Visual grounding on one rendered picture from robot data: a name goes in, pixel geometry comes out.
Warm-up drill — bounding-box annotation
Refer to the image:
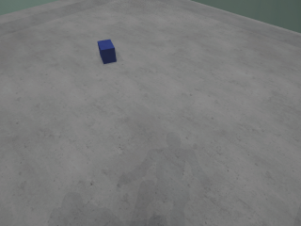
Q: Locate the carton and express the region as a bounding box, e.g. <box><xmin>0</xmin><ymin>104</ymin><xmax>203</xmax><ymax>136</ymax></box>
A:
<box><xmin>97</xmin><ymin>40</ymin><xmax>117</xmax><ymax>64</ymax></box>

